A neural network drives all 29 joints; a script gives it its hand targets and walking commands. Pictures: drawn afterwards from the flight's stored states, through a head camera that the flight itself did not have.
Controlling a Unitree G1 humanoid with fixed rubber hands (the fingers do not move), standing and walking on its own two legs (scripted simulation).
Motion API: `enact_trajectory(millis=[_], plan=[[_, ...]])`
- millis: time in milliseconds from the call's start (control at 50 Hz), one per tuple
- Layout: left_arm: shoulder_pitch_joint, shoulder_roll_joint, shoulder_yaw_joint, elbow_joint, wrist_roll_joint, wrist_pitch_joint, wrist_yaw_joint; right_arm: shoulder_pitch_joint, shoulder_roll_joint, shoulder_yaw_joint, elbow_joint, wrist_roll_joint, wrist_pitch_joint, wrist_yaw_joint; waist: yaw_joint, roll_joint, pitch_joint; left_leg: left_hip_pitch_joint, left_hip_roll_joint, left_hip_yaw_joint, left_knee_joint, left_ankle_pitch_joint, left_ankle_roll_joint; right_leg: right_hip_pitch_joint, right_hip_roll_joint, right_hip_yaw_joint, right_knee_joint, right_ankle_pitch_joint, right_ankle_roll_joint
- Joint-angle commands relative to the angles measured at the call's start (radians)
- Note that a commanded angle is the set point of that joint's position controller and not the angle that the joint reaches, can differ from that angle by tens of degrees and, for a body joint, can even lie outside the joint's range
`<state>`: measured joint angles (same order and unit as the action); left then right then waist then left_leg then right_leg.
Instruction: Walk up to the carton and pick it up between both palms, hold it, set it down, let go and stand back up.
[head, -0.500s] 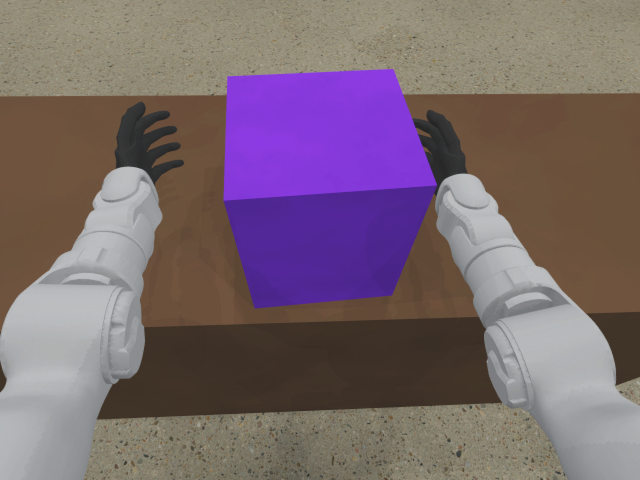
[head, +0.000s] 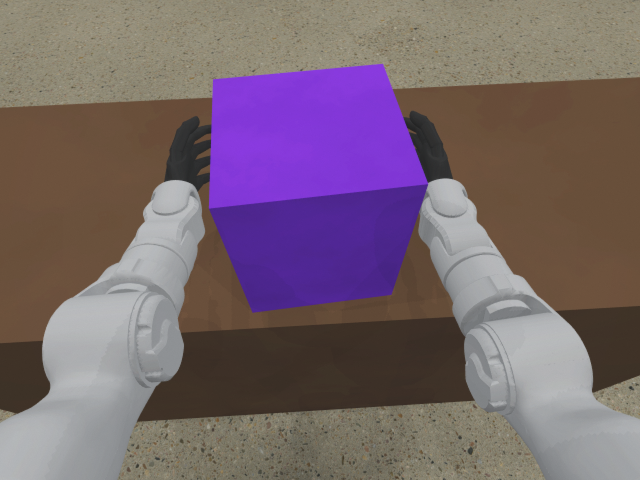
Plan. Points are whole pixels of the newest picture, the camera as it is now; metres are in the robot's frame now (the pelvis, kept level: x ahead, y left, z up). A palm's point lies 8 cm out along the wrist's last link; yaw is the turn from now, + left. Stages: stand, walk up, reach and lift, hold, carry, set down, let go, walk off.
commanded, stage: reach and lift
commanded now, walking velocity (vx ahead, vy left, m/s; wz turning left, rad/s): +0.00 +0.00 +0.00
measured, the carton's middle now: (312, 199) +0.48 +0.00 +0.05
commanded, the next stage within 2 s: none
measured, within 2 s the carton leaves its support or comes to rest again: leaves its support in 1.62 s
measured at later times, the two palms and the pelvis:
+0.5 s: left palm (183, 186) +0.47 +0.16 +0.10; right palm (429, 178) +0.46 -0.14 +0.10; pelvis +0.00 +0.00 +0.00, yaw +0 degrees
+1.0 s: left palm (183, 187) +0.47 +0.16 +0.10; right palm (429, 179) +0.46 -0.14 +0.10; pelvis +0.00 +0.00 +0.00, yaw +0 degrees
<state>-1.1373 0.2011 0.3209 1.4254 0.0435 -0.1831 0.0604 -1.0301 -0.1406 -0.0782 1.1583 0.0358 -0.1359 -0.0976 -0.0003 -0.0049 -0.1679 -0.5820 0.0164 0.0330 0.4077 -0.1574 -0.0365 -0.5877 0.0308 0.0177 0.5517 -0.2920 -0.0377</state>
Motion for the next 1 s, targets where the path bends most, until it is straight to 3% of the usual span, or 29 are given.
enact_trajectory(millis=[0,40,60,140,180,240,260,300,320,420,440,480,540,600,640,680,740,760,780,820,840,880,920,940,980], plan=[[-0.489,-0.388,0.129,-0.124,0.214,-0.087,-0.161,-0.562,0.622,-0.018,-0.209,-0.278,-0.054,0.138,0.101,-0.149,-0.705,0.062,-0.005,0.034,-0.088,0.286,0.100,0.610,-0.156,-0.022,0.031,1.261,0.218],[-0.463,-0.475,0.135,-0.139,0.233,-0.080,-0.169,-0.537,0.715,-0.062,-0.224,-0.332,-0.063,0.160,0.105,-0.105,-0.690,0.105,0.000,0.043,-0.104,0.292,0.095,0.628,-0.145,-0.032,0.032,1.262,0.214],[-0.454,-0.513,0.123,-0.132,0.231,-0.077,-0.171,-0.517,0.734,-0.098,-0.203,-0.371,-0.068,0.168,0.082,-0.096,-0.670,0.132,0.007,0.037,-0.111,0.295,0.094,0.600,-0.149,-0.042,0.032,1.252,0.218],[-0.430,-0.589,0.095,-0.155,0.223,-0.058,-0.154,-0.463,0.762,-0.155,-0.108,-0.433,-0.061,0.204,0.085,0.000,-0.642,0.397,0.033,0.021,-0.045,0.451,0.077,0.332,-0.124,-0.083,-0.007,1.036,0.194],[-0.424,-0.591,0.120,-0.156,0.233,-0.054,-0.153,-0.446,0.791,-0.142,-0.077,-0.444,-0.061,0.214,0.124,-0.009,-0.621,0.422,0.030,0.038,-0.018,0.472,0.083,0.301,-0.125,-0.075,-0.018,1.019,0.191],[-0.421,-0.611,0.088,-0.171,0.203,-0.052,-0.151,-0.439,0.793,-0.139,-0.056,-0.448,-0.060,0.219,0.102,0.003,-0.640,0.469,0.035,0.029,0.005,0.511,0.074,0.255,-0.117,-0.086,-0.016,1.004,0.190],[-0.420,-0.596,0.114,-0.158,0.222,-0.050,-0.157,-0.431,0.808,-0.125,-0.043,-0.443,-0.055,0.219,0.123,-0.002,-0.623,0.457,0.033,0.034,0.007,0.496,0.085,0.256,-0.123,-0.074,-0.019,0.980,0.193],[-0.412,-0.597,0.100,-0.152,0.208,-0.054,-0.156,-0.432,0.810,-0.133,-0.064,-0.447,-0.061,0.215,0.102,-0.028,-0.636,0.392,0.023,0.044,-0.003,0.458,0.077,0.339,-0.121,-0.075,-0.006,1.059,0.193],[-0.419,-0.567,0.118,-0.130,0.226,-0.050,-0.160,-0.419,0.811,-0.135,-0.052,-0.454,-0.050,0.214,0.109,-0.028,-0.597,0.351,0.019,0.044,-0.020,0.411,0.087,0.365,-0.129,-0.061,-0.009,1.026,0.196],[-0.418,-0.548,0.118,-0.115,0.214,-0.058,-0.166,-0.421,0.819,-0.127,-0.080,-0.444,-0.051,0.207,0.093,-0.065,-0.607,0.240,0.009,0.056,-0.055,0.334,0.099,0.495,-0.137,-0.047,0.004,1.117,0.206],[-0.415,-0.549,0.129,-0.114,0.221,-0.055,-0.168,-0.420,0.824,-0.119,-0.066,-0.442,-0.043,0.207,0.103,-0.067,-0.585,0.238,0.010,0.054,-0.059,0.331,0.098,0.499,-0.135,-0.048,0.007,1.115,0.209],[-0.418,-0.553,0.118,-0.121,0.214,-0.059,-0.166,-0.418,0.819,-0.139,-0.070,-0.452,-0.043,0.209,0.086,-0.068,-0.607,0.246,0.012,0.053,-0.066,0.341,0.095,0.501,-0.130,-0.058,0.006,1.107,0.207],[-0.413,-0.551,0.121,-0.107,0.214,-0.056,-0.166,-0.407,0.819,-0.139,-0.049,-0.449,-0.039,0.210,0.094,-0.063,-0.606,0.301,0.018,0.047,-0.044,0.359,0.101,0.434,-0.130,-0.056,-0.010,1.049,0.202],[-0.410,-0.530,0.130,-0.097,0.210,-0.063,-0.172,-0.418,0.830,-0.120,-0.090,-0.441,-0.044,0.205,0.108,-0.092,-0.610,0.196,0.007,0.058,-0.069,0.289,0.109,0.561,-0.141,-0.038,0.008,1.140,0.208],[-0.419,-0.550,0.116,-0.105,0.208,-0.064,-0.169,-0.425,0.831,-0.123,-0.071,-0.441,-0.047,0.208,0.100,-0.058,-0.606,0.215,0.012,0.051,-0.070,0.323,0.103,0.521,-0.137,-0.055,0.015,1.115,0.209],[-0.404,-0.551,0.124,-0.096,0.214,-0.052,-0.165,-0.414,0.811,-0.139,-0.047,-0.448,-0.040,0.206,0.093,-0.064,-0.583,0.301,0.020,0.040,-0.050,0.361,0.101,0.436,-0.133,-0.064,0.000,1.071,0.206],[-0.396,-0.555,0.129,-0.109,0.217,-0.058,-0.162,-0.413,0.827,-0.113,-0.062,-0.440,-0.048,0.207,0.121,-0.055,-0.617,0.313,0.019,0.047,-0.037,0.381,0.101,0.428,-0.130,-0.061,-0.005,1.061,0.196],[-0.407,-0.548,0.118,-0.101,0.202,-0.059,-0.162,-0.415,0.818,-0.128,-0.071,-0.448,-0.052,0.207,0.100,-0.062,-0.608,0.306,0.021,0.042,-0.035,0.383,0.099,0.423,-0.129,-0.066,-0.001,1.073,0.202],[-0.410,-0.550,0.125,-0.097,0.210,-0.062,-0.162,-0.417,0.828,-0.115,-0.062,-0.442,-0.051,0.205,0.110,-0.065,-0.619,0.276,0.017,0.048,-0.035,0.364,0.103,0.440,-0.132,-0.058,-0.001,1.075,0.200],[-0.414,-0.544,0.126,-0.096,0.214,-0.061,-0.163,-0.403,0.827,-0.124,-0.040,-0.448,-0.049,0.203,0.097,-0.059,-0.622,0.276,0.018,0.046,-0.048,0.357,0.106,0.451,-0.137,-0.059,0.001,1.084,0.203],[-0.403,-0.551,0.126,-0.100,0.213,-0.062,-0.163,-0.411,0.831,-0.111,-0.055,-0.441,-0.051,0.203,0.111,-0.054,-0.622,0.311,0.023,0.042,-0.039,0.384,0.108,0.412,-0.135,-0.063,0.000,1.072,0.202],[-0.410,-0.563,0.111,-0.108,0.201,-0.065,-0.159,-0.404,0.818,-0.130,-0.048,-0.453,-0.055,0.204,0.091,-0.055,-0.631,0.310,0.019,0.046,-0.035,0.376,0.095,0.417,-0.126,-0.067,-0.009,1.060,0.191],[-0.400,-0.571,0.122,-0.106,0.199,-0.063,-0.156,-0.416,0.824,-0.107,-0.032,-0.437,-0.057,0.206,0.118,-0.049,-0.615,0.369,0.026,0.039,-0.010,0.426,0.100,0.346,-0.122,-0.070,-0.013,1.025,0.188],[-0.397,-0.596,0.083,-0.125,0.178,-0.063,-0.153,-0.408,0.816,-0.116,-0.025,-0.432,-0.065,0.204,0.094,-0.026,-0.647,0.417,0.031,0.033,0.006,0.473,0.088,0.310,-0.115,-0.077,-0.014,1.035,0.183],[-0.407,-0.607,0.090,-0.125,0.183,-0.057,-0.152,-0.404,0.808,-0.121,0.019,-0.440,-0.061,0.204,0.095,-0.008,-0.632,0.507,0.042,0.023,0.029,0.528,0.086,0.198,-0.113,-0.086,-0.032,0.956,0.173]])
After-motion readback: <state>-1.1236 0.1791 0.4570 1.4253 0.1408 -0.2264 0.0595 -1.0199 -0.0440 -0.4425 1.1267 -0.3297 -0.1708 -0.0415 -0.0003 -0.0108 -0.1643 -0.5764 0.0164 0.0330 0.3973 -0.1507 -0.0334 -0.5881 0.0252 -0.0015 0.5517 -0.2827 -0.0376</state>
